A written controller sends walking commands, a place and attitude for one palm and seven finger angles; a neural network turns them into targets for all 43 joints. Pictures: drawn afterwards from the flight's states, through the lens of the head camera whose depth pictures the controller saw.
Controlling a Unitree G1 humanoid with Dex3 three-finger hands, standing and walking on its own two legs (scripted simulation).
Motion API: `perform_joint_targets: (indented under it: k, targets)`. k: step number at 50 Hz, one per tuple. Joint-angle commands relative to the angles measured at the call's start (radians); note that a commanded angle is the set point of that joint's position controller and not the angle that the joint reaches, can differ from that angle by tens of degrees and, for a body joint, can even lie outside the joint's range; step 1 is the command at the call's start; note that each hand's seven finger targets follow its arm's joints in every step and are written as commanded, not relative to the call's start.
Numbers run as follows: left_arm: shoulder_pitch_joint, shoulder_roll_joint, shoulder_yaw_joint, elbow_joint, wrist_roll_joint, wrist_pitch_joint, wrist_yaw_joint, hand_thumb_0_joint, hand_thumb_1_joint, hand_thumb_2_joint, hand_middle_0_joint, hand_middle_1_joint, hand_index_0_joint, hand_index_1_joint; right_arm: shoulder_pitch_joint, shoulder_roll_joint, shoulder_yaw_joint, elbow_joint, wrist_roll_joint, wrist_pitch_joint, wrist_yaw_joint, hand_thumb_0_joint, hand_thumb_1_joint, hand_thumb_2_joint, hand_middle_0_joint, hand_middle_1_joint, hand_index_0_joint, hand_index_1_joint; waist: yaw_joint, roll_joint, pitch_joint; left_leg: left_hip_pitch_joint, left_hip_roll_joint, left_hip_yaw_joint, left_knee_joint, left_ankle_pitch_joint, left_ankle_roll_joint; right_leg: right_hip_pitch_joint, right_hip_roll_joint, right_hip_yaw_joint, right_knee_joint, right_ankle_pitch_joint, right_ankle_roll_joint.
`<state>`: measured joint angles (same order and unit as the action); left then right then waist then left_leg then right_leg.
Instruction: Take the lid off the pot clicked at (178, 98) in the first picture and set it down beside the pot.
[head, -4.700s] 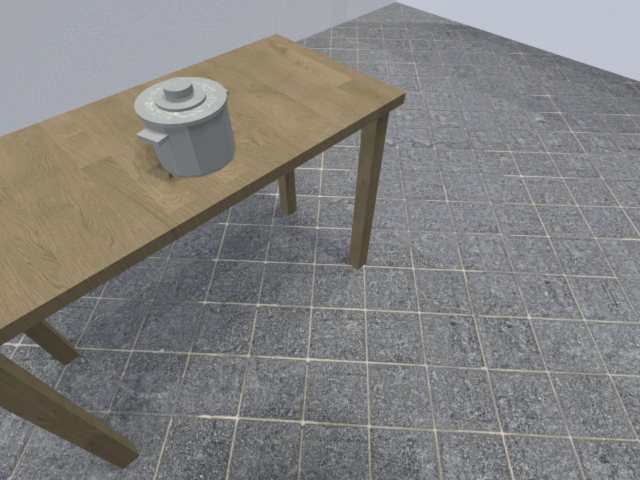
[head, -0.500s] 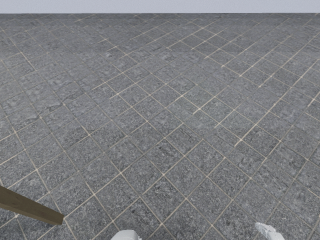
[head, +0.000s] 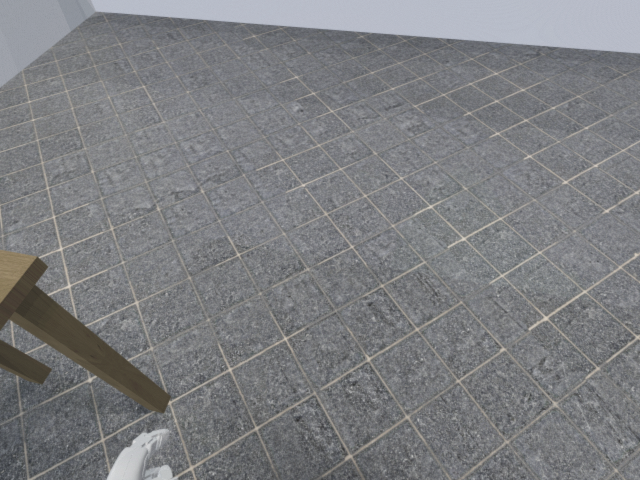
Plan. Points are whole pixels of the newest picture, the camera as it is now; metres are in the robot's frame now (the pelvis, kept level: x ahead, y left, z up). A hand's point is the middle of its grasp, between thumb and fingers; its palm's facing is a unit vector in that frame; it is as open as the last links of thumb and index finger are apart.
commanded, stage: turn to face it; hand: left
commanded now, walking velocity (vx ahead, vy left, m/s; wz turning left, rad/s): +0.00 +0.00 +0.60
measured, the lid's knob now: out of the picture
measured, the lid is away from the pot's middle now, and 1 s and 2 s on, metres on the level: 0.00 0.00 0.00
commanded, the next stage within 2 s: none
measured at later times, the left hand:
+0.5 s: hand out of the picture -0.04 +0.24 -0.18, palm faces +0.37 -0.90 -0.25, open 7.4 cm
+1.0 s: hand out of the picture +0.00 +0.26 -0.13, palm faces +0.57 -0.77 -0.30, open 7.4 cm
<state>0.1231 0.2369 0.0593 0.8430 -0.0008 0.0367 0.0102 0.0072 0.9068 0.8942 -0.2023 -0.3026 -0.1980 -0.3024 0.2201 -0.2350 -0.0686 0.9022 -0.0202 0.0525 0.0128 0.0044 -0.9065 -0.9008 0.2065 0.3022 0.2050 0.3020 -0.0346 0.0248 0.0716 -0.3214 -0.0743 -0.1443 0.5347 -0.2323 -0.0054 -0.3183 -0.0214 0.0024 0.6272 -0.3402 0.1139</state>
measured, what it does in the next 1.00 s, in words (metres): steps on the spot, turning left: right foot, then left foot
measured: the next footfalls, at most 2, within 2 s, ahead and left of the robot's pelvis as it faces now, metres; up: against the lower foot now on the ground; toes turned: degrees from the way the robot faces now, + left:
right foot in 0.02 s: +0.04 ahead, -0.12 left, +0.00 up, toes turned +0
left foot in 0.48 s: -0.01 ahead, +0.14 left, +0.00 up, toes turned +24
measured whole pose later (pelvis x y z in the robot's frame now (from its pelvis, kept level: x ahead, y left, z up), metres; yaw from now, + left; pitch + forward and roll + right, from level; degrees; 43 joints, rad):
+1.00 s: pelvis +0.01 +0.01 +0.00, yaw +36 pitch +1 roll +1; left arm 0.11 0.24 0.05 0.84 0.00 0.03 0.01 0.01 0.91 0.89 -0.20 -0.30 -0.20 -0.30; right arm 0.24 -0.24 -0.07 0.92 -0.02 0.05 0.01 0.00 -0.91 -0.90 0.21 0.30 0.20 0.30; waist -0.04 0.03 0.06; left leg -0.31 -0.11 -0.18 0.54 -0.24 0.00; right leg -0.29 -0.01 0.00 0.58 -0.31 0.09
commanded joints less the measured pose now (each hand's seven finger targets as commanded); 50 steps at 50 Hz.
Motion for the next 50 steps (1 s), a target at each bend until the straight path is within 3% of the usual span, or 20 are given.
perform_joint_targets:
  k: [1,2,3,5,7,12,17,20,22,23,24,25,28,30,36,42,46,48,49,50]
  targets:
    - [0.162,0.279,0.061,-0.051,0.024,-0.043,0.03,0.0,0.9,0.9,-0.2,-0.3,-0.2,-0.3,-0.038,-0.092,-0.039,-0.12,0.014,-0.029,-0.012,0.0,-0.9,-0.9,0.2,0.3,0.2,0.3,0.085,-0.352,-0.179,-0.335,-0.024,0.078,0.403,-0.379,-0.05,0.376,-0.473,0.416,-0.359,0.305,-0.193]
    - [0.143,0.255,0.053,-0.059,0.019,-0.038,0.032,0.0,0.9,0.9,-0.2,-0.3,-0.2,-0.3,-0.044,-0.134,-0.05,-0.111,0.004,-0.024,-0.011,0.0,-0.9,-0.9,0.2,0.3,0.2,0.3,0.074,-0.219,-0.157,-0.297,0.038,0.032,0.572,-0.368,-0.036,0.258,-0.472,0.337,-0.326,0.325,-0.239]
    - [0.075,0.189,0.044,-0.067,0.017,-0.048,0.035,0.0,0.9,0.9,-0.2,-0.3,-0.2,-0.3,-0.021,-0.137,-0.052,-0.081,-0.001,-0.011,-0.004,0.0,-0.9,-0.9,0.2,0.3,0.2,0.3,0.036,-0.232,-0.118,-0.284,0.067,0.011,0.64,-0.289,-0.038,0.185,-0.4,0.258,-0.341,0.283,-0.219]
    - [-0.02,0.146,0.026,-0.091,0.013,-0.041,0.031,0.0,0.9,0.9,-0.2,-0.3,-0.2,-0.3,0.025,-0.123,-0.052,-0.04,0.0,0.003,0.01,0.0,-0.9,-0.9,0.2,0.3,0.2,0.3,-0.011,-0.184,-0.057,-0.268,0.091,0.075,0.724,-0.173,-0.057,0.135,-0.308,0.108,-0.318,0.283,-0.192]
    - [0.013,0.129,0.018,-0.085,0.015,-0.05,0.028,0.0,0.9,0.9,-0.2,-0.3,-0.2,-0.3,0.025,-0.105,-0.042,-0.031,0.001,0.005,0.017,0.0,-0.9,-0.9,0.2,0.3,0.2,0.3,0.0,-0.191,-0.052,-0.273,0.094,0.112,0.718,-0.125,-0.074,0.173,-0.274,0.016,-0.291,0.407,-0.184]
    - [0.117,0.165,0.031,-0.043,0.023,-0.045,0.029,0.0,0.9,0.9,-0.2,-0.3,-0.2,-0.3,-0.074,-0.092,-0.031,-0.055,0.004,0.012,0.018,0.0,-0.9,-0.9,0.2,0.3,0.2,0.3,0.055,-0.205,-0.036,-0.251,0.115,0.167,0.558,-0.174,-0.089,0.231,-0.316,-0.024,-0.276,0.47,-0.213]
    - [0.141,0.196,0.041,-0.027,0.029,-0.035,0.025,0.0,0.9,0.9,-0.2,-0.3,-0.2,-0.3,-0.125,-0.079,-0.018,-0.074,0.011,0.0,0.021,0.0,-0.9,-0.9,0.2,0.3,0.2,0.3,0.075,-0.245,-0.066,-0.151,0.112,0.223,0.337,-0.206,-0.072,0.246,-0.344,-0.067,-0.228,0.538,-0.221]
    - [0.132,0.21,0.052,-0.017,0.031,-0.029,0.023,0.0,0.9,0.9,-0.2,-0.3,-0.2,-0.3,-0.1,-0.081,-0.015,-0.076,0.014,-0.015,0.018,0.0,-0.9,-0.9,0.2,0.3,0.2,0.3,0.067,-0.255,-0.109,-0.047,0.102,0.251,0.161,-0.18,-0.052,0.252,-0.358,-0.098,-0.149,0.565,-0.196]
    - [0.131,0.209,0.053,-0.016,0.018,-0.022,0.018,0.0,0.9,0.9,-0.2,-0.3,-0.2,-0.3,-0.018,-0.116,-0.023,-0.06,0.009,-0.026,0.016,0.0,-0.9,-0.9,0.2,0.3,0.2,0.3,0.019,-0.177,-0.163,0.132,0.09,0.26,-0.078,0.036,-0.035,0.191,-0.323,-0.172,0.009,0.511,-0.125]
    - [0.136,0.171,0.048,-0.03,0.01,-0.02,0.013,0.0,0.9,0.9,-0.2,-0.3,-0.2,-0.3,0.058,-0.206,-0.045,-0.046,0.003,-0.037,0.011,0.0,-0.9,-0.9,0.2,0.3,0.2,0.3,-0.025,0.031,-0.224,0.331,0.217,0.085,-0.154,0.236,0.022,0.014,-0.253,-0.2,0.22,0.304,-0.065]
    - [0.094,0.097,0.028,-0.076,0.007,-0.018,0.005,0.0,0.9,0.9,-0.2,-0.3,-0.2,-0.3,0.121,-0.316,-0.074,-0.041,0.007,-0.042,0.001,0.0,-0.9,-0.9,0.2,0.3,0.2,0.3,-0.06,0.326,-0.228,0.433,0.481,-0.261,-0.16,0.717,0.157,-0.277,-0.109,-0.167,0.436,-0.332,0.011]
    - [0.039,0.123,0.023,-0.091,0.017,-0.004,0.014,0.0,0.9,0.9,-0.2,-0.3,-0.2,-0.3,0.159,-0.313,-0.069,-0.018,0.014,-0.03,-0.003,0.0,-0.9,-0.9,0.2,0.3,0.2,0.3,-0.068,0.202,-0.226,0.409,0.507,-0.2,-0.126,0.761,0.213,-0.289,-0.123,-0.059,0.517,-0.33,-0.003]
    - [0.017,0.125,0.036,-0.043,0.019,0.0,0.011,0.0,0.9,0.9,-0.2,-0.3,-0.2,-0.3,0.019,-0.222,-0.042,-0.049,0.004,-0.039,-0.027,0.0,-0.9,-0.9,0.2,0.3,0.2,0.3,-0.014,0.176,-0.114,0.265,0.357,-0.107,-0.148,0.632,0.168,-0.299,-0.12,0.003,0.588,-0.139,0.005]
    - [0.065,0.127,0.037,-0.019,0.018,-0.002,0.002,0.0,0.9,0.9,-0.2,-0.3,-0.2,-0.3,-0.034,-0.204,-0.032,-0.069,0.007,-0.046,-0.025,0.0,-0.9,-0.9,0.2,0.3,0.2,0.3,0.021,0.119,-0.122,0.241,0.302,-0.056,-0.161,0.569,0.145,-0.255,-0.105,-0.006,0.572,-0.061,0.013]
    - [0.04,0.129,0.033,-0.03,0.017,0.004,0.006,0.0,0.9,0.9,-0.2,-0.3,-0.2,-0.3,-0.017,-0.207,-0.037,-0.068,0.007,-0.041,-0.021,0.0,-0.9,-0.9,0.2,0.3,0.2,0.3,0.014,0.108,-0.107,0.21,0.275,-0.133,-0.21,0.345,0.164,-0.225,-0.078,0.01,0.43,-0.024,0.027]
    - [-0.038,0.114,0.024,-0.073,0.01,-0.005,0.012,0.0,0.9,0.9,-0.2,-0.3,-0.2,-0.3,0.024,-0.215,-0.049,-0.054,0.0,-0.033,-0.021,0.0,-0.9,-0.9,0.2,0.3,0.2,0.3,-0.013,0.127,-0.118,0.227,0.274,-0.246,-0.165,0.397,0.187,-0.179,-0.033,0.018,0.241,-0.089,0.013]
    - [0.013,0.111,0.019,-0.069,0.001,-0.014,0.018,0.0,0.9,0.9,-0.2,-0.3,-0.2,-0.3,-0.005,-0.212,-0.053,-0.063,0.0,-0.027,-0.022,0.0,-0.9,-0.9,0.2,0.3,0.2,0.3,0.011,0.143,-0.15,0.156,0.246,-0.286,-0.11,0.476,0.171,-0.018,0.012,0.01,0.059,-0.064,-0.009]
    - [0.084,0.126,0.026,-0.055,-0.001,-0.024,0.022,0.0,0.9,0.9,-0.2,-0.3,-0.2,-0.3,-0.041,-0.199,-0.052,-0.072,0.008,-0.024,-0.02,0.0,-0.9,-0.9,0.2,0.3,0.2,0.3,0.053,0.106,-0.161,0.038,0.199,-0.28,-0.055,0.364,0.124,0.161,0.009,0.005,-0.144,0.09,-0.018]
    - [0.117,0.165,0.034,-0.049,0.005,-0.035,0.025,0.0,0.9,0.9,-0.2,-0.3,-0.2,-0.3,-0.035,-0.161,-0.047,-0.075,0.017,-0.025,-0.017,0.0,-0.9,-0.9,0.2,0.3,0.2,0.3,0.07,0.009,-0.179,-0.079,0.141,-0.232,0.028,0.192,0.067,0.308,-0.078,0.076,-0.279,0.156,-0.037]
    - [0.122,0.266,0.052,-0.052,0.022,-0.045,0.034,0.0,0.9,0.9,-0.2,-0.3,-0.2,-0.3,-0.007,-0.088,-0.036,-0.088,0.027,-0.026,-0.013,0.0,-0.9,-0.9,0.2,0.3,0.2,0.3,0.07,-0.31,-0.187,-0.278,0.0,-0.026,0.261,-0.21,-0.022,0.432,-0.369,0.364,-0.365,0.224,-0.139]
